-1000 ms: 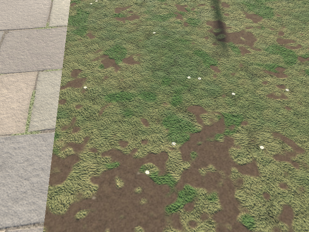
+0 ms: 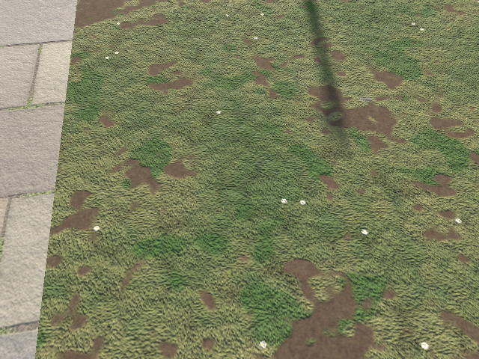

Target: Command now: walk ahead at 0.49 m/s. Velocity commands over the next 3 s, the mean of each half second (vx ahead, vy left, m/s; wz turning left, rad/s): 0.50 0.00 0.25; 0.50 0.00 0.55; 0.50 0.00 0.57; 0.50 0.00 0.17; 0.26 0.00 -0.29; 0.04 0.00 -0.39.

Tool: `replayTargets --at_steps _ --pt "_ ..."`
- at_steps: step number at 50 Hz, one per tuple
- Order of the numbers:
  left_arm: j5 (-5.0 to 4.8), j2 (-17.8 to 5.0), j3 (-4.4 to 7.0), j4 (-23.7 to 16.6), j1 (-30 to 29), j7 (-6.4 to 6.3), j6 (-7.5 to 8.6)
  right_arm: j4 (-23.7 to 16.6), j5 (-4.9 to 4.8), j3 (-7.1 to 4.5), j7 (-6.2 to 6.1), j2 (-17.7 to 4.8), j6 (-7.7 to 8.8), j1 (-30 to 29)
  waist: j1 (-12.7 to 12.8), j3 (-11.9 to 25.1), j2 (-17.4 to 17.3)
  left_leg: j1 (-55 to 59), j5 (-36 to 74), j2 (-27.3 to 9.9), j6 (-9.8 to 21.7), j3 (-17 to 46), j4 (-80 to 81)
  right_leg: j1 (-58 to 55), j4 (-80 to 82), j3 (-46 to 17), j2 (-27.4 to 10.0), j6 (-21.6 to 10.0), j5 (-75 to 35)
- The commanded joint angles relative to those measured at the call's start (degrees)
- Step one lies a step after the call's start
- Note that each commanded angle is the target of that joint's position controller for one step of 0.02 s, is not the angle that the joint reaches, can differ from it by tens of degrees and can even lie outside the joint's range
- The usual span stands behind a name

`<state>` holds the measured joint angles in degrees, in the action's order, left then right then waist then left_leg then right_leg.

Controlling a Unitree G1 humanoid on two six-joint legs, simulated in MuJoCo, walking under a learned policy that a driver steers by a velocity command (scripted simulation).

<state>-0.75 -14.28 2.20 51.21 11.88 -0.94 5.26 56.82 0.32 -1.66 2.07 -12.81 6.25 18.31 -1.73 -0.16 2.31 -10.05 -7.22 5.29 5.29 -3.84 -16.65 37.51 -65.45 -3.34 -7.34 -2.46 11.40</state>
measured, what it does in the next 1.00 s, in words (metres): walks ahead, turning left: right foot, then left foot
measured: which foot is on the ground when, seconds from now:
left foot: down 0.00-0.30, up 0.32-0.84, down 0.86-1.00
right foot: up 0.00-0.28, down 0.30-0.86, up 0.88-1.00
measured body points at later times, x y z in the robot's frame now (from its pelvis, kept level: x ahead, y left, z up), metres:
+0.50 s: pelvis +0.27 -0.07 +0.00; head +0.29 -0.08 +0.45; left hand +0.29 +0.20 -0.12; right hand +0.39 -0.33 -0.13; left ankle +0.24 +0.09 -0.65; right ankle +0.30 -0.17 -0.74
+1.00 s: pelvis +0.50 +0.06 -0.01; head +0.53 +0.09 +0.44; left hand +0.49 +0.36 -0.13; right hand +0.72 -0.13 -0.12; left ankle +0.51 +0.13 -0.74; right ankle +0.52 -0.12 -0.65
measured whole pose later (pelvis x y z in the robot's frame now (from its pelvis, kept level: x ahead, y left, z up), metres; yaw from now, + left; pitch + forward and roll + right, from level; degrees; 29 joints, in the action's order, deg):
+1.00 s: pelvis +0.50 +0.06 -0.01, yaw +28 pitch +1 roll +0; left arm -0.7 -16.0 3.7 47.5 9.7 -0.5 7.3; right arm 44.0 -0.7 -4.9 2.0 -15.0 3.0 13.3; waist -0.3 -3.0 1.1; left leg -19.4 -9.9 5.4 6.1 -0.8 -27.9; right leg 27.6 -69.6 -1.9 -5.3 -0.2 20.0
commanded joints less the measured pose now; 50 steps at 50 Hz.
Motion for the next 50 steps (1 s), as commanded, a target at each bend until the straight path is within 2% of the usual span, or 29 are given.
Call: replayTargets --at_steps 1,5,9,12,13,14,15,16,17,18,19,20,22,24,26,30,34,37,39,40,41,42,43,44,45,46,47,48,50 --pt "0.72 -2.65 0.8 -2.41 2.0 -0.42 -0.25 -3.06 -0.05 -1.17 -1.15 -7.5 0.99 -2.13 2.65 -3.13 -4.55 -5.6 3.78 -16.08 9.74 12.22 11.9 1.86 7.71 -0.08 -2.44 1.65 -8.77" --pt "0.25 -1.69 0.44 -4.85 -7.15 0.27 0.44 -2.14 -0.91 -1.43 -2.07 -9.06 0.23 2.46 -0.61 -3.08 -4.52 -0.29 4.82 -15.29 7.29 9.59 11.06 0.72 24.17 1.93 -0.03 2.1 -17.33" --pt "-0.41 -2.17 0.24 -7.33 -14.04 1.55 1.1 -0.89 -1.65 -1.63 -2.27 -9.35 -0.8 6.64 -2.77 -4.67 -5.01 4.37 2.56 -16.94 6.99 11.94 7.6 -1.43 32.77 2.09 2.26 2.59 -14.58" --pt "-0.5 -4.47 0.94 -7.71 -12.3 2.29 2.17 -1.08 -1.77 -2.24 -2.72 -10.38 -1.67 6.15 -0.43 -3.69 -6.33 7.01 2.69 -18.89 5.76 15.26 2.93 -7.33 37.47 1.56 3.66 1.41 -8.88" --pt "-0.47 -5.6 1.56 -6.9 -8.8 2.23 2.46 -1.39 -1.72 -2.35 -2.78 -10.61 -1.96 5.16 1.86 -2.09 -6.88 6.73 6.63 -18.28 4.98 15.34 -0.68 -12.57 38.75 2.46 4.72 0.74 -6.71" --pt "-0.37 -8.04 2.9 -4.59 -0.76 1.86 2.72 -1.94 -1.31 -1.89 -2.72 -9.35 -2.08 4.32 5.61 2.61 -6.2 4.69 13.08 -15.11 3.55 13.5 -9.52 -23.42 39.68 2.95 5.35 -0.73 -5.63" --pt "0.5 -12.67 4.26 -2.67 10.46 1.33 2.95 -3.87 -0.41 -0.76 -2.53 -6.36 -1.89 3.1 9.99 11.9 -1.44 -4.77 6.63 -10.67 1.28 9.8 -27.11 -40.34 38.3 -5.86 -3.92 -4.52 -5.61" --pt "1.1 -17.54 5.49 -1.32 15.65 1.45 2.24 -4.71 -1.18 1.11 -2.38 1.16 -0.74 10.0 7.5 19.59 15.0 -27.59 -18.6 -1.53 -2.64 4.13 -47.51 -60.63 42.98 -29.49 -17.49 -12.34 2.04" --pt "1.43 -11.62 3.98 -1.9 15.28 1.51 2.33 -4.15 -2.52 -0.1 -2.37 -4.44 0.1 9.32 8.29 20.08 12.4 -33.07 -24.41 -3.7 -2.26 12.29 -57.28 -58.82 47.41 -37.07 -17.68 -12.23 6.72" --pt "1.22 -8.06 2.87 -3.04 10.3 1.4 2.48 -5.62 -3.44 -1.41 -2.45 -8.59 0.27 4.61 7.5 12.79 7.84 -35.79 -19.54 -6.38 -1.5 12.82 -59.49 -51.89 47.72 -27.83 -16.24 -9.53 4.36" --pt "1.03 -6.44 2.19 -3.83 5.37 1.52 2.42 -6.2 -3.14 -1.64 -2.76 -8.37 -0.08 1.97 5.69 8.78 3.67 -33.63 -14.45 -9.17 -1.71 11.38 -58.24 -44.08 49.08 -19.89 -13.97 -8.08 -0.95" --pt "0.91 -4.85 1.8 -3.8 2.34 1.75 2.32 -6.48 -2.36 -2.01 -2.97 -7.59 -0.58 0.47 4.31 5.08 2.04 -31.75 -10.93 -10.73 -1.91 11.07 -55.22 -37.94 51.43 -14.12 -11.37 -7.16 -3.97" --pt "1.34 -3.42 1.59 -2.87 0.81 1.75 2.45 -6.66 -2.37 -2.35 -2.6 -5.21 -2.18 1.92 1.88 2.38 4.26 -26.93 -7.23 -12.53 -2.14 10.4 -52.12 -31.66 54.73 -6.19 -8.35 -6.26 -7.66" --pt "1.41 -4.48 2.07 -1.79 1.63 1.41 2.66 -7.63 -2.4 -2.44 -2.35 -3.68 -3.35 1.21 1.13 0.56 3.05 -27.93 -4.99 -12.8 -2.42 9.8 -51.06 -29.92 56.18 -1.2 -7.99 -6.87 -12.74" --pt "1.57 -5.73 2.59 -1.02 2.64 0.91 2.62 -9.31 -2.0 -2.64 -2.29 -3.64 -3.95 -1.48 1.25 -0.7 1.5 -31.07 -1.77 -12.97 -2.96 10.46 -48.06 -30.43 57.03 1.74 -8.62 -7.63 -15.84" --pt "1.65 -7.33 3.12 -0.41 3.52 -0.04 1.89 -12.1 -1.71 -2.64 -1.37 -3.37 -3.83 -7.81 2.46 -2.56 1.01 -32.68 6.89 -12.58 -3.43 9.11 -35.89 -32.33 58.16 7.66 -8.21 -6.97 -15.5" --pt "0.94 -8.78 3.62 0.47 6.58 -0.58 1.0 -15.55 -1.48 -2.11 0.16 -2.7 -3.6 -16.17 5.31 -5.12 0.12 -32.9 9.2 -12.1 -2.51 4.64 -26.92 -36.49 57.66 11.87 -9.34 -6.31 -15.14" --pt "0.13 -9.78 4.06 1.09 7.93 -0.52 -0.03 -17.99 -1.73 -2.12 1.15 -3.02 -3.69 -19.62 5.74 -6.03 0.59 -32.65 4.33 -11.27 -0.95 2.06 -23.23 -41.45 54.73 13.92 -10.64 -5.31 -18.59" --pt "-0.28 -11.31 4.48 0.67 6.64 -0.56 -0.66 -19.01 -1.74 -2.75 1.57 -4.31 -3.85 -18.82 3.9 -4.28 2.02 -27.16 -1.07 -8.55 0.96 -1.09 -21.87 -42.67 49.48 15.84 -10.78 -4.21 -32.98" --pt "-0.49 -12.28 4.74 0.35 5.93 -0.69 -1.01 -18.89 -1.74 -3.43 1.57 -5.52 -4.01 -16.28 2.01 -1.92 3.31 -22.2 -3.92 -6.26 2.08 -2.96 -22.0 -42.83 44.5 16.63 -10.61 -3.63 -43.08" --pt "-0.65 -12.96 4.89 0.04 4.85 -0.8 -1.51 -17.63 -1.96 -4.62 1.49 -7.5 -4.08 -10.15 -1.72 1.59 3.57 -14.03 -4.84 -3.47 3.61 -4.48 -20.5 -41.78 35.55 17.7 -9.65 -2.83 -50.55" --pt "-0.77 -12.65 4.64 -0.44 4.14 -0.85 -1.74 -14.91 -2.02 -6.68 0.82 -11.05 -4.15 -0.41 -6.67 6.73 1.88 0.61 -1.3 -0.76 5.82 -4.13 -16.34 -36.01 22.37 18.77 -7.09 -0.85 -48.24" --pt "1.05 -9.28 3.48 -2.2 5.0 -0.74 -1.19 -13.18 -1.94 -8.61 -0.62 -17.07 -4.61 6.91 -7.92 11.12 -8.02 17.56 -0.17 -11.22 9.49 12.86 -14.56 -18.8 2.74 18.43 -3.56 2.06 -18.88" --pt "1.17 -2.46 1.31 -5.82 8.51 0.07 1.18 -15.27 -1.67 -8.61 -0.56 -21.53 -3.75 3.39 -0.98 18.66 -18.66 32.57 -10.23 -24.25 21.36 48.28 -3.8 3.18 -15.77 7.65 9.03 4.69 22.12" --pt "-1.26 -7.8 2.27 -7.11 1.08 0.89 3.65 -15.29 -1.02 -7.04 -0.13 -16.14 -3.15 5.61 -5.48 19.31 -10.58 32.02 -11.7 -24.78 19.32 50.23 2.06 9.56 -18.75 -2.07 7.07 3.1 19.96" --pt "-2.56 -8.3 2.37 -8.2 -1.99 1.12 4.4 -14.96 -0.83 -6.13 -0.1 -12.77 -2.47 3.56 -4.37 11.9 -8.94 26.28 -7.67 -22.99 16.47 40.92 1.07 12.5 -16.11 -1.32 4.49 1.34 15.08" --pt "-1.36 -7.85 2.33 -7.41 -1.73 0.62 4.43 -15.87 -1.28 -5.39 -0.02 -10.43 -2.09 -1.12 -1.25 7.39 -2.85 16.46 -1.61 -20.13 13.93 33.2 0.68 8.74 -10.6 -1.49 1.65 1.0 10.31" --pt "0.14 -8.57 2.98 -6.69 -1.0 0.17 3.79 -16.81 -1.3 -4.66 -0.13 -8.25 -2.01 -5.11 1.08 5.39 -2.6 8.77 3.49 -17.58 12.09 27.42 1.04 3.8 -5.48 -1.45 -0.2 1.35 7.87" --pt "0.91 -8.18 3.39 -7.05 0.47 0.32 2.09 -17.79 -0.89 -4.39 -0.6 -8.04 -1.84 -6.83 3.26 4.12 -3.53 1.4 8.3 -15.36 11.81 24.24 3.35 -1.59 -0.81 -1.26 -0.93 2.54 5.24"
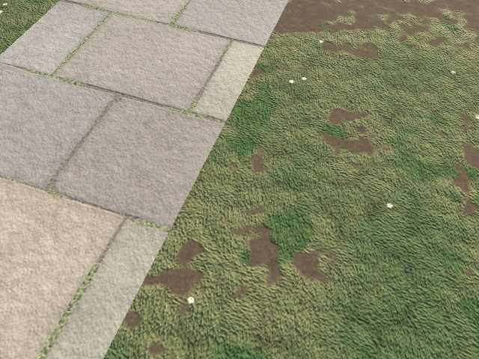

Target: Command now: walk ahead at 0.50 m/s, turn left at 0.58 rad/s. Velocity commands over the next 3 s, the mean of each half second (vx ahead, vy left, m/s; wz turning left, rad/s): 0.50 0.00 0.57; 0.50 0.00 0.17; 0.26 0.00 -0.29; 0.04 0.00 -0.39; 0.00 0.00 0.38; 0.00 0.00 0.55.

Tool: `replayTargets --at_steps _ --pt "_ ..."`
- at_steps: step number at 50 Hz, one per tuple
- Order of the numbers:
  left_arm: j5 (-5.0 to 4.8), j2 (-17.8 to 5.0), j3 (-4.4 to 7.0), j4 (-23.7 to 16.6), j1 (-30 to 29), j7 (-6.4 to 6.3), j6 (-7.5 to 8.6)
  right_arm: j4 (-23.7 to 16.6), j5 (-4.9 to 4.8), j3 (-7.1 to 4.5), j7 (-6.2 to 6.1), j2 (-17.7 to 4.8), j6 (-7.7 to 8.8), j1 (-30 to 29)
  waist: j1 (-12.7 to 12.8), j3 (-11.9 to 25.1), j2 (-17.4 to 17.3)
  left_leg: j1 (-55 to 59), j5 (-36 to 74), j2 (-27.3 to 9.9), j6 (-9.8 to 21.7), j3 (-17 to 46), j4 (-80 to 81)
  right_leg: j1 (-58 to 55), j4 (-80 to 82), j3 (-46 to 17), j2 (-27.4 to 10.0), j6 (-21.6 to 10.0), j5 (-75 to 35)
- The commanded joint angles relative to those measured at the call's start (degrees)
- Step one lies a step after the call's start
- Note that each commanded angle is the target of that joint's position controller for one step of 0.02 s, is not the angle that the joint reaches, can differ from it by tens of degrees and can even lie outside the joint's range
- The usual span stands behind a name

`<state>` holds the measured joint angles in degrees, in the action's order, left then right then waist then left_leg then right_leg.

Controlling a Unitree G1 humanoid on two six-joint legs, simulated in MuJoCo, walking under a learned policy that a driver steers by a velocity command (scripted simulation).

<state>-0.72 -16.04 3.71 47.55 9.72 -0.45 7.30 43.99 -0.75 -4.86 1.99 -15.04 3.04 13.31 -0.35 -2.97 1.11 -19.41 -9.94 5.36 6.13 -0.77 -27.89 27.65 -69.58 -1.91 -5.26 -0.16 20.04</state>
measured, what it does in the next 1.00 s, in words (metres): walks ahead, turning left: right foot, then left foot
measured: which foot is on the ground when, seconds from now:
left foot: down 0.00-0.38, up 0.40-0.84, down 0.86-1.00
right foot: up 0.00-0.34, down 0.36-0.86, up 0.88-1.00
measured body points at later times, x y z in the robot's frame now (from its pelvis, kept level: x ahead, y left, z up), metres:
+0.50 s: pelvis +0.28 -0.03 +0.00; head +0.31 -0.03 +0.45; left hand +0.36 +0.26 -0.09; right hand +0.44 -0.28 -0.12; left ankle +0.17 +0.07 -0.64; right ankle +0.36 -0.12 -0.73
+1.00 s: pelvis +0.51 +0.11 +0.00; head +0.53 +0.13 +0.45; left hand +0.48 +0.39 -0.13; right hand +0.73 -0.09 -0.09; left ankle +0.51 +0.20 -0.73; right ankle +0.49 -0.06 -0.65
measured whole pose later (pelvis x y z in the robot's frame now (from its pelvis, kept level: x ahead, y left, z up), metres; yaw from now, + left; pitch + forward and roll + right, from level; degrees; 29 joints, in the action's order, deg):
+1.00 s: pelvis +0.51 +0.11 +0.00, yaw +20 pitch +2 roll +0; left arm -1.1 -17.3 2.6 48.3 15.8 0.8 5.2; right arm 40.5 0.0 -2.9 1.5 -14.9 4.1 12.2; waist 0.5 -0.6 2.0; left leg -18.8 -9.9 1.7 3.2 -2.1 -26.4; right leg 26.1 -65.5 -0.3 -3.9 -0.9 20.8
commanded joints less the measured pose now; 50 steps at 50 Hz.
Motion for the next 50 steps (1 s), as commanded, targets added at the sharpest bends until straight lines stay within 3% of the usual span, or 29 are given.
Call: replayTargets --at_steps 1,4,8,12,15,17,18,19,20,21,22,23,24,26,28,30,32,34,38,40,41,42,43,44,45,46,47,48,50 --pt "1.26 -5.52 1.75 -3.85 2.24 -0.2 -0.52 -4.78 0.04 -1.35 -0.83 -6.61 1.55 -1.06 2.08 6.45 -2.13 8.82 14.04 -14.89 11.26 19.62 15.11 7.73 5.56 -2.01 -2.65 1.12 -4.6" --pt "1.8 -4.1 1.3 -6.4 -3.91 -0.53 -1.17 -4.02 -0.19 -1.89 -2.04 -8.73 1.66 2.52 0.55 4.25 -2.55 7.12 16.85 -13.11 10.51 16.56 15.78 10.13 16.16 -1.1 -0.86 3.12 -12.86" --pt "1.1 -2.55 0.5 -9.0 -12.04 0.32 -0.68 -3.28 -0.6 -1.77 -2.76 -8.49 1.06 6.05 -2.71 2.86 -5.67 6.76 9.95 -10.47 7.17 15.33 14.54 7.13 32.9 -0.86 2.79 2.84 -24.82" --pt "0.46 -3.76 0.57 -11.45 -16.59 1.51 0.23 -2.19 -0.93 -1.78 -2.99 -8.59 0.53 9.21 -4.39 2.37 -6.48 11.04 7.66 -12.44 6.41 20.09 10.59 5.43 39.7 -1.74 4.66 1.76 -24.52" --pt "0.27 -5.5 1.21 -11.82 -14.95 2.08 1.13 -2.42 -0.84 -1.96 -3.52 -8.9 -0.18 8.75 -2.88 2.93 -8.15 14.66 9.18 -13.9 5.47 24.71 5.93 1.64 42.66 -2.21 5.52 0.15 -17.97" --pt "0.6 -7.49 2.4 -9.85 -6.18 1.62 1.68 -3.49 -0.75 -1.55 -3.45 -7.76 -0.44 6.37 1.89 6.73 -9.04 13.26 16.47 -10.82 3.37 24.18 -1.46 -11.21 46.0 -0.77 5.83 -2.43 -17.52" --pt "1.61 -10.14 3.25 -8.87 2.47 1.18 1.81 -4.91 -0.04 -0.49 -3.06 -5.12 -0.18 4.78 6.07 14.18 -5.92 6.74 13.69 -7.76 1.31 20.7 -14.8 -26.35 43.79 -6.77 -1.48 -6.1 -17.61" --pt "2.6 -14.8 4.58 -7.46 10.97 0.83 1.16 -5.97 -1.09 0.6 -3.07 -1.52 0.3 12.14 5.1 24.08 9.5 -13.72 -6.84 0.46 -3.43 12.83 -35.26 -49.7 45.1 -29.17 -15.24 -15.13 -9.76" --pt "1.14 -11.16 3.71 -6.92 11.23 1.31 0.66 -5.83 -1.62 0.59 -3.09 -4.73 0.59 14.28 4.24 24.18 16.1 -23.73 -23.93 -1.64 -4.08 12.82 -44.89 -51.19 50.45 -43.29 -20.08 -16.76 1.28" --pt "0.54 -6.69 2.52 -7.57 8.55 1.16 0.21 -5.25 -1.71 -0.53 -2.99 -9.05 0.34 9.95 5.14 15.24 8.74 -26.93 -19.2 -4.59 -4.45 12.98 -48.78 -43.34 51.83 -36.36 -17.69 -14.26 5.77" --pt "0.79 -5.18 1.88 -7.78 5.78 1.11 -0.41 -5.86 -0.99 -0.54 -2.98 -9.07 0.06 5.91 4.59 9.45 3.55 -25.68 -14.53 -6.64 -4.66 10.43 -48.38 -34.83 52.86 -28.16 -14.95 -12.28 2.14" --pt "1.09 -4.22 1.39 -7.21 3.67 1.31 -0.74 -6.55 -0.25 -0.47 -2.79 -7.87 0.13 3.37 3.29 4.99 1.87 -23.97 -11.65 -7.95 -4.63 9.68 -45.25 -27.08 54.83 -22.67 -12.2 -11.75 -3.12" --pt "1.51 -3.35 0.95 -6.85 2.59 1.42 -0.64 -6.63 -0.2 -0.54 -2.56 -6.79 0.04 3.16 1.68 3.3 2.85 -21.4 -9.88 -9.45 -4.37 9.56 -42.5 -22.42 56.49 -18.46 -10.01 -11.13 -6.74" --pt "1.28 -3.56 1.03 -5.83 2.39 1.75 -0.17 -6.2 -0.67 -0.06 -2.23 -4.37 -0.3 4.57 0.26 2.97 4.56 -17.99 -8.66 -10.14 -4.37 7.89 -38.61 -18.21 59.0 -13.17 -8.04 -11.68 -11.76" --pt "0.81 -5.42 1.54 -4.66 3.24 1.83 0.3 -7.09 -0.1 0.38 -2.23 -3.45 -0.33 2.43 0.05 2.61 3.87 -19.29 -5.84 -10.88 -4.86 6.93 -33.27 -18.2 60.6 -10.13 -8.36 -13.03 -17.42" --pt "0.45 -6.83 1.87 -3.81 4.07 1.66 0.17 -7.94 0.43 0.94 -1.99 -2.93 0.12 -0.72 0.66 2.85 2.69 -19.94 -0.42 -11.93 -5.27 5.64 -26.49 -19.55 61.29 -7.34 -8.29 -13.27 -21.43" --pt "0.05 -7.74 1.97 -3.14 5.04 1.44 -0.37 -8.59 0.3 1.49 -1.46 -2.2 0.74 -4.58 2.01 2.49 2.65 -18.19 5.44 -11.73 -5.36 3.91 -18.73 -19.74 61.47 -3.88 -7.01 -12.16 -22.81" --pt "-0.34 -8.67 2.02 -2.32 6.89 1.32 -0.92 -9.34 0.02 1.79 -0.98 -1.93 1.16 -8.53 3.6 1.88 2.86 -15.4 9.2 -10.55 -5.53 2.12 -12.33 -19.72 61.01 -1.52 -6.16 -11.16 -22.25" --pt "-1.03 -10.04 2.12 -0.2 10.84 1.32 -2.08 -11.47 -0.64 1.59 -0.11 -3.24 1.45 -13.91 4.95 0.52 3.98 -14.03 6.87 -9.05 -4.41 1.06 -5.67 -24.59 59.04 -2.46 -9.06 -10.28 -21.2" --pt "-1.3 -10.89 2.27 0.47 10.73 1.11 -2.74 -11.66 -0.53 1.13 0.15 -4.49 1.65 -13.05 3.31 0.97 4.74 -10.68 3.54 -7.91 -2.77 0.2 -2.83 -26.8 56.1 -2.59 -10.28 -9.26 -25.43" --pt "-1.46 -11.23 2.24 0.54 9.74 0.94 -3.05 -10.64 -0.2 0.46 0.06 -5.57 1.73 -9.22 0.49 2.99 4.59 -4.24 4.01 -6.36 -1.63 -1.25 -0.26 -26.55 51.54 -1.05 -9.35 -8.18 -32.85" --pt "-1.34 -10.08 1.74 0.72 10.11 0.78 -3.22 -8.13 0.18 -0.91 -0.33 -7.98 1.65 -1.7 -2.95 7.76 3.28 7.1 4.63 -4.94 -0.06 -2.2 1.05 -24.4 42.25 1.71 -6.6 -6.68 -39.8" --pt "-0.13 -7.45 0.5 -0.51 9.59 0.57 -3.02 -6.11 0.76 -2.32 -1.03 -11.97 1.44 8.63 -7.31 15.4 -1.16 23.39 6.14 -13.04 3.31 6.82 -0.64 -14.38 26.37 4.58 -3.74 -4.12 -31.02" --pt "0.64 -1.18 -1.56 -2.51 14.33 0.76 -1.88 -5.47 1.27 -3.28 -1.29 -17.78 1.1 12.32 -4.8 21.16 -16.13 40.76 -1.61 -26.91 12.09 33.26 4.45 8.68 5.33 5.41 5.86 -0.33 2.6" --pt "-0.4 -5.45 -0.68 -1.78 12.77 1.01 -0.75 -5.25 0.45 -2.12 -1.1 -13.25 1.2 13.43 -6.48 23.29 -14.11 40.96 -6.87 -28.19 13.62 42.03 9.17 15.93 -3.47 -2.67 5.07 -0.64 12.93" --pt "-1.66 -8.35 0.14 -3.25 8.74 1.32 -0.22 -5.45 0.34 -1.09 -0.98 -10.68 1.43 9.86 -5.82 15.37 -11.35 35.17 -4.73 -26.12 11.35 33.85 9.59 20.0 -5.2 -2.68 2.13 -1.35 9.06" --pt "-1.33 -7.98 0.01 -3.71 5.87 1.23 -0.19 -5.83 0.35 -0.49 -0.88 -8.84 1.48 6.37 -4.35 11.32 -7.71 28.08 -0.3 -23.22 9.64 26.59 10.22 18.58 -2.82 -1.48 -0.26 -1.57 4.08" --pt "-0.33 -7.52 0.16 -3.84 4.59 1.09 -0.44 -6.01 0.64 -0.04 -0.63 -7.38 1.52 3.17 -2.61 8.08 -5.67 21.31 3.82 -21.21 8.76 22.37 12.05 16.29 0.74 -1.2 -1.65 -1.22 0.75" --pt "-0.03 -6.09 0.23 -3.38 6.25 1.23 -1.82 -6.03 1.02 0.35 -0.39 -5.96 2.05 0.38 0.57 6.38 -6.57 13.65 8.18 -19.13 8.37 17.86 15.76 10.3 4.52 -1.65 -3.08 -0.64 -2.97"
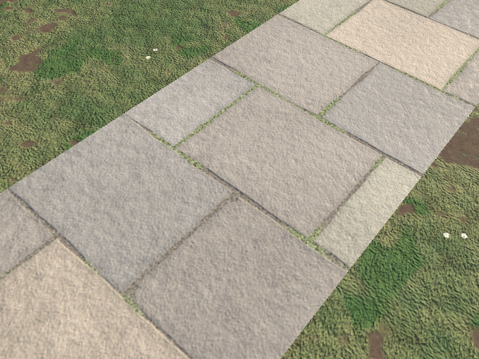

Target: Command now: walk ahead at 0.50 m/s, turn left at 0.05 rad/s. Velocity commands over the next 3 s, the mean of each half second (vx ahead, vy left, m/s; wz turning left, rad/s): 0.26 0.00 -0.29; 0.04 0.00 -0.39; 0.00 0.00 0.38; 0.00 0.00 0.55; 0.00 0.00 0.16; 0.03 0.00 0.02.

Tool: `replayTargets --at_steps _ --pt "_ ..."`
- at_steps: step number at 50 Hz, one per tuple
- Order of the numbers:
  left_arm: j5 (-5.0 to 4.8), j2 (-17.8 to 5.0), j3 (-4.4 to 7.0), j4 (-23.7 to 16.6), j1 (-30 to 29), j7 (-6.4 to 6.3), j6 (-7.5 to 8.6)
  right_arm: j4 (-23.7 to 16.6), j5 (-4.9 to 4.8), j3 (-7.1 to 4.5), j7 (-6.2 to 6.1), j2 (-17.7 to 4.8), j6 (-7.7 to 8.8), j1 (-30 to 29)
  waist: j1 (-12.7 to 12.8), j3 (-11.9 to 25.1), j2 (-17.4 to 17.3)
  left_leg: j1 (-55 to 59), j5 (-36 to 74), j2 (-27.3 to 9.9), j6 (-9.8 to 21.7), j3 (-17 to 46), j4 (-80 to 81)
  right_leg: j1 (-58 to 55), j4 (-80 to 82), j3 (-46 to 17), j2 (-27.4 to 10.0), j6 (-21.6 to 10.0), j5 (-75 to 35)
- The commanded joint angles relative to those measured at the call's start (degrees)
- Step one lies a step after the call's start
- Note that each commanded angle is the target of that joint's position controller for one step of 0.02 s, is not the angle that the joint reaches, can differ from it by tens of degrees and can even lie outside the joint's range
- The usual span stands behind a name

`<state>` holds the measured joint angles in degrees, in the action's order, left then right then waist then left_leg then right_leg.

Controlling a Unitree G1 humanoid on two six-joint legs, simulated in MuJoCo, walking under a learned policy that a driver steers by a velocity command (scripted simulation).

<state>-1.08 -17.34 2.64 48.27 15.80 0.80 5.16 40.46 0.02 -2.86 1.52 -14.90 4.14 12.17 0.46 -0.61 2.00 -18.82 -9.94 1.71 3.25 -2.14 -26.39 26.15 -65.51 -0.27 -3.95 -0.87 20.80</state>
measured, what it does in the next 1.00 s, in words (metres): walks ahead, turning right: right foot, then left foot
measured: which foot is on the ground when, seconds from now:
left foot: down 0.00-0.36, up 0.38-0.78, down 0.80-1.00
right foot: up 0.00-0.32, down 0.34-0.80, up 0.82-1.00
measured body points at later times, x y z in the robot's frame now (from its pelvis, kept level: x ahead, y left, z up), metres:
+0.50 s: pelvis +0.19 -0.04 -0.01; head +0.24 -0.06 +0.44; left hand +0.40 +0.20 -0.10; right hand +0.27 -0.34 -0.13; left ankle +0.16 +0.11 -0.66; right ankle +0.27 -0.13 -0.74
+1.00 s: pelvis +0.25 +0.00 +0.00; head +0.28 +0.02 +0.45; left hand +0.50 +0.18 -0.10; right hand +0.24 -0.30 -0.09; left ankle +0.31 +0.10 -0.74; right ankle +0.18 -0.13 -0.69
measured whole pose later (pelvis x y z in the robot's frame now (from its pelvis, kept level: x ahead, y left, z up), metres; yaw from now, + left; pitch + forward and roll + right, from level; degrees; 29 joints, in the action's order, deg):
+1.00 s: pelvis +0.25 +0.00 +0.00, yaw -23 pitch +1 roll -1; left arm 0.5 -17.1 4.4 37.6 9.8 -1.2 -2.6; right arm 42.7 0.4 -2.6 -0.6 -13.9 0.3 12.4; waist -1.8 -0.5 2.1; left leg -16.1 -12.7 0.2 0.5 4.0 -27.4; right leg 23.4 -48.5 -5.7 2.5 4.7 24.5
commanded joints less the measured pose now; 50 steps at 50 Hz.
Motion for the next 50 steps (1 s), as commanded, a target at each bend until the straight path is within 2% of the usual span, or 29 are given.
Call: replayTargets --at_steps 1,3,5,9,14,16,17,18,19,20,21,22,23,25,27,29,32,36,38,39,40,41,42,43,44,45,47,49,50 --pt "0.4 -3.66 1.09 -3.9 0.65 -0.05 -0.32 -2.05 0.03 -1.82 0.08 -6.48 1.4 1.49 0.45 3.62 -7.05 11.15 9.85 -15.29 11.73 17.66 15.64 10.79 1.84 -2.99 -4.42 0.54 -4.7" --pt "0.63 -2.82 0.9 -4.49 -1.13 -0.27 -1.18 -0.87 0.05 -2.24 -0.24 -7.73 2.0 1.91 0.92 1.91 -5.93 9.67 11.96 -15.12 12.0 13.85 17.76 12.31 5.81 -2.96 -4.47 1.51 -8.92" --pt "0.86 -2.16 0.66 -5.09 -3.92 -0.26 -1.49 0.3 0.55 -2.3 -0.84 -8.1 2.02 2.04 0.52 0.07 -5.01 9.1 22.08 -14.22 10.72 8.35 17.44 12.44 12.38 -2.82 -3.83 2.18 -14.65" --pt "0.77 -0.43 -0.04 -6.58 -9.45 0.71 -1.11 2.33 0.92 -2.26 -1.83 -9.05 1.53 3.3 -1.97 0.39 -5.51 8.22 29.86 -11.91 7.24 -0.84 15.4 4.7 26.07 -0.45 -0.32 1.35 -27.08" --pt "1.11 -3.57 1.24 -10.32 -12.25 2.41 -1.51 3.79 -0.62 -3.01 -3.11 -10.95 -0.57 2.69 -2.04 1.36 -7.07 17.38 33.08 -15.61 5.19 -0.99 6.73 5.84 31.45 0.42 1.43 -1.26 -18.93" --pt "1.49 -5.44 2.5 -9.45 -5.86 2.83 -1.48 3.24 -1.3 -3.28 -4.06 -11.28 -1.79 0.79 1.36 4.52 -6.52 17.9 38.49 -14.07 2.89 -2.36 -3.92 -1.78 36.24 3.01 4.41 -3.2 -17.58" --pt "1.58 -8.63 3.93 -8.42 -0.93 2.31 -1.41 3.05 -0.78 -2.99 -4.35 -10.27 -2.1 2.73 2.84 7.79 -2.66 14.97 33.7 -10.06 0.05 -4.55 -14.92 -10.42 39.48 1.28 4.84 -5.05 -29.33" --pt "1.9 -14.16 5.15 -9.01 2.99 1.14 -1.77 1.22 1.77 -1.82 -4.25 -7.62 -1.74 5.51 2.45 13.65 8.21 0.15 7.71 -4.41 -3.93 -5.85 -33.81 -26.01 36.04 -14.6 -7.2 -10.91 -56.63" --pt "2.21 -14.9 4.68 -10.62 1.63 0.87 -2.1 0.46 2.01 -0.5 -3.27 -4.48 -1.17 10.08 -0.61 21.87 15.62 -15.96 -30.49 4.95 -6.55 1.63 -50.48 -39.12 39.04 -36.5 -18.72 -23.33 -61.36" --pt "1.59 -11.11 3.94 -12.09 0.35 1.0 -2.63 1.58 0.63 -1.38 -2.35 -8.87 -1.01 8.7 2.06 24.26 6.97 -17.48 -27.46 0.88 -5.78 9.53 -54.13 -36.32 41.41 -33.54 -16.27 -21.85 -48.69" --pt "1.26 -8.69 3.33 -13.03 -3.04 0.79 -2.98 0.29 -0.71 -1.54 -2.29 -9.3 -1.4 3.87 1.81 18.04 3.67 -20.04 -22.99 -0.8 -5.19 8.43 -53.1 -30.41 42.45 -27.46 -13.31 -18.95 -38.8" --pt "0.61 -7.34 2.98 -13.12 -5.06 0.51 -3.48 0.43 -0.33 -1.58 -2.89 -8.6 -2.13 1.92 0.64 12.18 -1.2 -20.36 -19.55 -2.82 -5.39 7.67 -48.57 -22.8 44.37 -23.41 -10.58 -16.02 -31.39" --pt "0.4 -6.51 2.69 -13.57 -6.73 0.08 -3.93 0.06 0.4 -1.96 -3.68 -9.2 -3.02 0.69 -0.34 9.44 -1.04 -18.16 -17.01 -4.13 -5.51 7.78 -43.68 -16.34 46.04 -21.68 -8.81 -14.53 -25.72" --pt "1.61 -7.65 3.15 -14.48 -8.17 -0.33 -4.61 -0.34 0.74 -1.82 -4.04 -7.77 -3.98 1.39 -2.05 7.64 2.9 -12.6 -14.03 -2.93 -5.93 6.42 -37.29 -8.6 48.13 -20.0 -5.52 -13.56 -22.0" --pt "1.75 -8.53 3.63 -14.9 -7.62 -1.05 -4.82 -0.2 0.69 -1.53 -4.42 -6.64 -3.94 1.66 -1.92 8.75 4.29 -11.14 -12.92 -1.99 -6.73 6.37 -31.76 -8.13 47.97 -19.52 -4.81 -13.68 -22.76" --pt "1.18 -9.14 4.0 -15.31 -7.34 -1.86 -5.19 -0.37 0.68 -1.36 -4.54 -6.29 -3.95 0.43 -1.25 9.98 4.18 -10.45 -10.31 -1.71 -7.31 7.25 -27.45 -8.62 47.59 -20.37 -4.4 -13.0 -17.91" --pt "0.93 -9.26 4.19 -16.01 -7.68 -2.52 -6.07 -0.99 0.37 -1.39 -4.24 -6.28 -3.87 -1.81 -0.33 9.09 5.52 -8.64 -7.82 -0.97 -7.58 7.76 -21.91 -7.22 48.15 -22.63 -3.24 -11.56 -7.51" --pt "0.89 -8.9 4.28 -16.44 -6.63 -2.5 -7.06 -1.56 -0.23 -1.7 -3.39 -6.73 -2.72 -2.65 0.61 8.11 7.43 -5.33 -8.98 0.17 -6.47 7.81 -13.16 -9.35 46.9 -27.06 -3.06 -10.59 -5.77" --pt "0.35 -8.62 4.21 -16.82 -7.4 -2.6 -7.6 -0.88 -0.51 -2.07 -2.84 -6.77 -2.09 -0.16 -1.14 7.61 7.67 0.35 -5.05 0.62 -4.94 6.58 -2.94 -8.9 44.79 -27.94 -1.73 -9.11 -7.19" --pt "-0.02 -7.82 4.0 -16.79 -6.77 -2.71 -7.81 -0.35 -0.34 -2.63 -2.72 -7.94 -1.93 1.67 -1.95 7.44 6.72 5.67 -1.65 -1.48 -3.66 7.09 3.07 -6.45 42.66 -26.82 0.33 -7.17 -5.45" --pt "0.11 -5.16 3.27 -17.01 -5.07 -2.62 -7.82 -0.63 0.83 -3.61 -2.96 -11.98 -2.11 3.28 -1.27 8.31 -1.14 12.23 -1.69 -12.63 0.4 15.9 6.8 0.12 33.29 -21.52 4.49 -3.95 4.36" --pt "-0.14 -4.57 3.26 -19.23 -6.05 -2.36 -7.1 -0.12 2.8 -4.55 -2.88 -15.96 -2.79 1.87 0.79 4.57 -19.43 10.22 7.45 -22.21 9.11 29.93 10.4 10.0 21.7 -7.69 13.55 -0.65 12.39" --pt "1.4 -8.74 4.42 -17.98 -5.6 -2.34 -6.19 -2.2 3.42 -3.7 -2.85 -12.28 -2.44 -0.72 -0.38 4.99 -15.73 7.34 10.5 -24.47 12.77 32.96 10.27 9.18 8.57 -10.3 10.57 1.6 13.42" --pt "1.1 -9.45 4.94 -16.03 -3.96 -2.2 -6.23 -3.08 2.57 -2.91 -3.05 -9.72 -2.3 -3.49 0.84 5.0 -10.92 6.36 12.37 -21.21 11.03 27.49 8.72 7.76 3.18 -11.1 10.67 2.29 10.39" --pt "1.24 -7.6 4.54 -14.11 -2.12 -2.43 -6.79 -3.37 1.49 -2.3 -2.95 -7.98 -2.23 -5.62 1.89 4.56 -8.47 6.18 13.1 -17.13 8.46 22.39 7.37 6.35 1.08 -10.64 10.37 3.45 8.09" --pt "1.78 -5.56 3.88 -13.42 -1.38 -2.61 -7.23 -3.15 0.59 -1.49 -2.75 -6.07 -2.13 -6.45 1.98 4.32 -8.38 6.34 14.06 -15.52 7.59 20.38 6.77 5.6 0.29 -10.73 9.63 4.38 5.72" --pt "2.13 -1.07 2.15 -13.1 -1.81 -2.13 -7.47 -2.38 0.46 -0.14 -2.16 -3.53 -2.41 -7.52 2.87 3.87 -9.42 4.04 15.88 -11.02 6.25 14.82 6.84 -0.89 9.75 -6.12 6.39 5.93 3.01" --pt "1.78 0.13 1.42 -15.03 -7.96 -1.84 -6.76 -1.95 -0.05 -1.46 -2.06 -7.12 -3.39 -4.68 -0.72 2.9 -13.16 6.42 17.01 -9.03 6.31 14.9 5.39 -4.23 22.49 -1.94 5.93 6.5 3.84" --pt "1.13 -1.15 1.88 -15.52 -9.53 -1.93 -6.58 -1.56 -0.15 -2.31 -2.14 -9.86 -3.82 -2.06 -2.08 2.87 -14.31 8.51 17.46 -9.9 7.17 17.13 4.56 -4.67 26.09 -1.27 6.71 6.56 4.89"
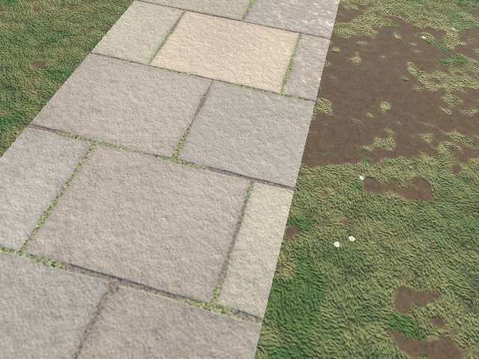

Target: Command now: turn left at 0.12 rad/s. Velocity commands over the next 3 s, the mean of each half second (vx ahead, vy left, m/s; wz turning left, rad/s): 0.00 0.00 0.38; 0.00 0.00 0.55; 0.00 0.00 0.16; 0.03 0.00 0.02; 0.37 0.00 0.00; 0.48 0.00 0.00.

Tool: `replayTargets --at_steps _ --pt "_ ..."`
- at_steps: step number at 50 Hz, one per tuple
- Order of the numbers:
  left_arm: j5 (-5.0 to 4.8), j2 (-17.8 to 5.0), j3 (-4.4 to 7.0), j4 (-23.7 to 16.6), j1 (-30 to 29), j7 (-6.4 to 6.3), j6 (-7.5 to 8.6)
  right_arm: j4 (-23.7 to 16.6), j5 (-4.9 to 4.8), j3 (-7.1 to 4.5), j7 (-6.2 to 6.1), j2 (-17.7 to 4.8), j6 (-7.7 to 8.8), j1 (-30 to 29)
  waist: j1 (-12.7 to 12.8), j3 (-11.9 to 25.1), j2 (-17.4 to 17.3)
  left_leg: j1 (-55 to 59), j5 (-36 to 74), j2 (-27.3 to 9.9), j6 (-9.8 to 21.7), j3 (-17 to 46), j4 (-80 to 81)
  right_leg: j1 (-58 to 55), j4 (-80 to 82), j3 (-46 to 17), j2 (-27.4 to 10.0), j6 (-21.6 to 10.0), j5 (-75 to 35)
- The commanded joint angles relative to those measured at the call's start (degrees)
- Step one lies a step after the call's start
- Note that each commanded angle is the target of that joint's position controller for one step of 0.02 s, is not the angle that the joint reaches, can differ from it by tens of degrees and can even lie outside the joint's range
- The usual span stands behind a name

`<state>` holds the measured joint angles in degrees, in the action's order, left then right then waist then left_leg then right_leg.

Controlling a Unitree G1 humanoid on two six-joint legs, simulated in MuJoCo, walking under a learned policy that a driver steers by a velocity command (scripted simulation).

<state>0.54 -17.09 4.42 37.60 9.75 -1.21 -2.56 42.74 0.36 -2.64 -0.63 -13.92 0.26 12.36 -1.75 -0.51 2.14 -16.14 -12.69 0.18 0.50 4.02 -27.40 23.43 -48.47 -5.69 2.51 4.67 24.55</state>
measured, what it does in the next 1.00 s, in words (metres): steps on the spot, turning left: right foot, then left foot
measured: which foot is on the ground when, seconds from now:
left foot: down 0.00-0.14, up 0.16-0.42, down 0.44-0.96, up 0.98-1.00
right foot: up 0.00-0.08, down 0.10-0.44, up 0.46-0.94, down 0.96-1.00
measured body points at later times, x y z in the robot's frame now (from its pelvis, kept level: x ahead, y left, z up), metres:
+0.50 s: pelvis -0.02 +0.03 -0.02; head +0.01 +0.07 +0.43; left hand +0.04 +0.35 -0.13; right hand +0.20 -0.20 -0.09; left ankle -0.03 +0.13 -0.74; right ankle -0.04 -0.14 -0.70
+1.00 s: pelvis -0.02 +0.02 -0.01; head +0.02 +0.03 +0.44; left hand -0.03 +0.34 -0.09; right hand +0.28 -0.13 -0.10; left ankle -0.04 +0.12 -0.73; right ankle +0.05 -0.08 -0.74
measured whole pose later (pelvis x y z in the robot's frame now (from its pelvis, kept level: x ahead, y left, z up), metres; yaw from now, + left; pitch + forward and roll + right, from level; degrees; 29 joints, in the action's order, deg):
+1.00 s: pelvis -0.02 +0.02 -0.01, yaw +32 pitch +1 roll -1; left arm 0.8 -16.5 4.4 40.9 8.1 -0.3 1.3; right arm 34.4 -0.9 -4.2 -1.2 -18.6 -3.0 9.0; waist -0.6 -2.2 -2.7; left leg -21.1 -19.9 8.5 1.6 13.8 -36.4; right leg 15.1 -28.1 -3.8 2.8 -0.3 13.5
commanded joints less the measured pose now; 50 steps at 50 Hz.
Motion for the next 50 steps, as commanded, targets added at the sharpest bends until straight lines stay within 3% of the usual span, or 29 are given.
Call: replayTargets --at_steps 1,3,5,6,7,8,9,10,12,14,16,19,21,22,23,24,25,27,28,30,35,40,44,46,47,48,49,50 --pt "-1.18 -2.7 0.56 -4.68 -3.26 -0.05 1.23 -3.75 -0.62 -2.98 -0.07 -12.25 -0.24 -0.76 -0.32 3.14 -14.92 7.63 20.4 -9.35 10.6 13.44 5.13 -2.64 12.65 4.13 0.63 0.8 0.26" --pt "-1.65 -3.6 1.04 -3.23 -0.55 -0.42 1.46 -4.12 -1.63 -3.2 -0.29 -12.66 -0.5 -1.14 1.18 3.05 -14.58 8.52 21.87 -9.52 10.39 16.66 4.16 -6.4 23.76 4.35 1.09 -0.86 -7.82" --pt "-1.09 -5.53 1.69 -2.48 1.94 -0.8 1.74 -4.43 -2.26 -3.17 -0.63 -11.87 -0.28 -0.97 1.9 5.43 -12.27 3.86 20.22 -8.48 7.65 17.49 2.62 -15.73 27.64 2.57 -1.74 -3.65 -15.81" --pt "-0.32 -7.33 2.13 -2.6 4.07 -1.18 1.62 -5.21 -1.74 -2.69 -0.55 -10.04 0.19 -1.71 2.5 7.8 -7.52 -1.72 14.81 -6.31 5.29 14.91 -1.37 -22.05 25.3 -0.36 -7.42 -5.86 -24.64" --pt "0.41 -10.7 3.22 -1.18 3.58 -1.05 1.18 -6.19 -2.05 -2.31 -0.31 -7.73 0.75 -1.82 0.53 6.74 6.8 -9.16 3.79 0.28 2.04 5.01 -6.24 -22.18 24.06 -4.69 -12.28 -10.8 -30.06" --pt "0.83 -8.91 3.01 -1.94 3.26 -0.79 1.09 -6.12 -1.56 -2.4 -0.15 -8.75 1.01 -2.69 2.66 5.95 11.02 -12.82 -8.03 2.3 -0.33 1.06 -11.87 -21.74 27.25 -10.3 -18.03 -15.61 -32.97" --pt "1.1 -7.03 2.45 -2.6 1.91 -1.0 1.34 -6.38 -1.45 -3.23 0.05 -10.37 0.84 -3.75 3.44 5.02 11.93 -15.91 -18.94 1.83 -1.62 -0.53 -21.84 -21.45 28.64 -13.39 -22.47 -18.83 -36.86" --pt "1.09 -6.36 2.05 -3.14 1.39 -1.31 1.79 -6.0 -1.54 -4.04 -0.02 -11.1 0.17 -3.69 3.4 4.14 8.92 -18.04 -22.56 1.14 -2.79 -0.3 -31.45 -20.78 28.85 -13.45 -23.78 -20.23 -40.8" --pt "-0.45 -6.08 1.96 -3.05 -2.45 -1.48 2.7 -5.66 -1.53 -3.93 -0.13 -8.99 -1.55 -1.68 1.04 1.87 5.21 -20.21 -18.7 -1.24 -4.18 1.11 -34.36 -19.94 27.67 -7.64 -21.5 -17.73 -42.18" --pt "-0.63 -7.01 2.4 -2.44 -3.01 -1.4 2.56 -6.55 -1.47 -3.11 0.17 -6.89 -2.19 -2.77 1.7 1.45 6.06 -18.11 -14.2 -1.57 -5.07 -1.88 -30.29 -18.76 27.54 -2.54 -18.77 -16.36 -42.38" --pt "-0.63 -7.77 2.79 -2.1 -3.14 -1.41 1.92 -8.24 -1.69 -2.53 1.1 -6.17 -2.2 -4.43 2.69 2.78 8.1 -12.62 -11.41 -1.87 -4.71 -4.54 -23.03 -17.32 26.99 1.21 -17.54 -15.69 -41.11" --pt "-1.49 -9.41 3.25 -1.25 -1.8 -1.21 1.61 -9.71 -1.89 -3.21 2.29 -8.22 -2.44 -3.88 2.89 4.34 8.79 -6.57 -7.55 -0.83 -2.78 -7.2 -13.0 -17.59 24.65 1.89 -19.01 -14.81 -37.42" --pt "-2.47 -8.7 2.95 -0.65 -1.71 -0.97 2.04 -8.63 -1.42 -4.08 2.16 -9.1 -2.64 0.66 0.46 4.98 6.37 2.63 1.8 1.74 0.04 -8.78 -1.89 -13.41 18.58 4.82 -17.38 -11.31 -30.01" --pt "-1.55 -6.56 2.41 0.67 2.03 -0.5 2.42 -8.67 -1.22 -5.11 1.43 -11.9 -2.53 2.75 0.43 5.88 -1.33 10.97 14.05 -0.68 2.35 -2.75 2.54 -6.77 9.38 9.46 -14.01 -6.94 -20.35" --pt "2.01 -2.31 0.76 -2.07 1.96 -0.11 2.61 -10.57 -0.7 -6.67 0.38 -20.34 -2.27 3.82 2.11 6.56 -21.44 19.98 38.69 -18.2 11.45 21.83 3.52 10.74 -10.38 13.17 -5.69 -0.36 13.13" --pt "0.87 -4.72 1.27 -3.54 -4.51 -0.62 2.9 -11.12 1.42 -5.66 1.26 -18.23 -0.93 5.87 -3.02 10.91 -16.46 15.91 36.07 -22.9 20.54 29.4 6.29 13.99 -20.05 2.75 -2.36 -0.37 17.62" --pt "-0.58 -6.68 1.81 -3.57 -5.97 -0.92 2.63 -10.98 1.57 -5.09 1.63 -16.8 0.2 3.92 -2.17 7.91 -10.96 13.77 29.91 -20.29 19.35 24.78 7.17 15.14 -23.61 1.08 -3.52 -1.14 13.64" --pt "-0.27 -7.36 2.31 -1.76 -4.49 -1.77 2.01 -11.02 -0.59 -4.17 0.92 -13.69 0.45 -1.19 0.39 4.78 -6.71 10.47 18.47 -14.82 13.61 18.71 7.4 15.07 -20.43 0.37 -5.39 -1.74 4.27" --pt "-0.05 -7.53 2.51 -1.49 -3.57 -1.92 1.8 -11.29 -1.0 -3.8 0.47 -13.29 0.1 -3.09 1.58 4.27 -7.54 7.5 17.16 -12.9 12.54 16.8 7.96 12.5 -19.22 0.49 -5.19 -1.45 0.99" --pt "-0.28 -6.44 2.36 -0.79 -1.97 -1.52 1.88 -11.81 -0.51 -3.37 -0.21 -12.56 -0.33 -3.85 2.4 5.22 -9.0 6.01 15.72 -10.82 12.22 15.41 8.73 9.86 -18.41 1.16 -3.6 -0.83 -3.21" --pt "-0.35 -4.77 1.61 -1.05 -4.14 -1.28 2.26 -11.85 -0.67 -3.66 -1.19 -13.01 -0.87 -2.51 1.02 4.82 -9.31 7.56 6.66 -9.58 12.4 18.39 9.05 9.4 -5.21 0.14 -2.33 0.51 -5.43" --pt "-0.72 -4.99 1.55 -1.16 -5.11 -0.48 3.32 -12.35 -0.56 -4.16 -0.93 -13.8 -1.63 -3.0 0.18 3.85 -10.4 4.72 1.36 -8.65 12.73 23.4 8.5 4.29 3.88 -0.59 -0.97 0.1 -3.51" --pt "-1.21 -5.4 1.71 -1.11 -4.23 0.41 4.41 -12.77 -1.03 -4.32 -0.45 -13.89 -2.26 -3.89 0.32 4.98 -11.05 6.09 7.61 -8.0 12.35 27.61 6.39 -0.41 11.12 -0.64 0.26 -1.2 -2.73" --pt "-1.25 -5.35 1.82 -0.27 -1.57 0.94 4.86 -13.01 -1.55 -4.17 -0.53 -13.46 -2.65 -5.35 2.01 5.91 -10.82 6.4 10.82 -6.86 10.96 27.65 4.09 -5.18 19.3 0.29 0.21 -2.36 -6.94" --pt "-0.95 -5.34 1.89 0.5 0.28 1.1 5.03 -13.04 -1.91 -3.88 -0.73 -12.77 -2.85 -5.77 3.18 6.34 -10.24 4.69 10.49 -5.34 9.18 26.23 2.31 -10.1 26.15 1.12 -0.6 -3.26 -13.53" --pt "-0.17 -7.35 2.28 0.48 1.0 0.99 5.0 -12.72 -1.68 -3.3 -0.89 -10.91 -2.8 -3.72 2.52 7.48 -6.67 0.42 3.7 -2.76 6.2 23.1 -1.66 -16.36 28.65 -3.06 -6.58 -5.38 -18.67" --pt "0.89 -11.65 2.76 -0.64 -1.77 0.66 4.48 -12.8 -1.07 -2.57 -0.74 -8.45 -2.47 -0.45 -1.23 6.5 7.32 -7.65 -12.51 5.21 2.41 12.84 -11.74 -19.54 30.46 -14.95 -17.17 -11.58 -27.03" --pt "2.22 -10.89 2.65 -0.69 -1.26 0.8 4.48 -13.29 -0.91 -3.79 -0.95 -12.32 -1.85 -2.52 0.97 3.89 12.88 -13.31 -24.64 8.41 -0.75 6.92 -24.06 -15.35 32.24 -23.83 -24.01 -20.47 -31.57"
Next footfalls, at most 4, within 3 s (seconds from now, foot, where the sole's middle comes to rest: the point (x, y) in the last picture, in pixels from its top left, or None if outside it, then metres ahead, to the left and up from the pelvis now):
0.10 right None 0.02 -0.14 -0.78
0.44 left None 0.01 0.14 -0.78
0.96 right None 0.09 -0.06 -0.78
1.30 left None -0.08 0.15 -0.78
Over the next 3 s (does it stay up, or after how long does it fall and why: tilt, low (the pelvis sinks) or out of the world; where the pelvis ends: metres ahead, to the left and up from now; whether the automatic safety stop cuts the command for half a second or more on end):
stays up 0.36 0.30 0.00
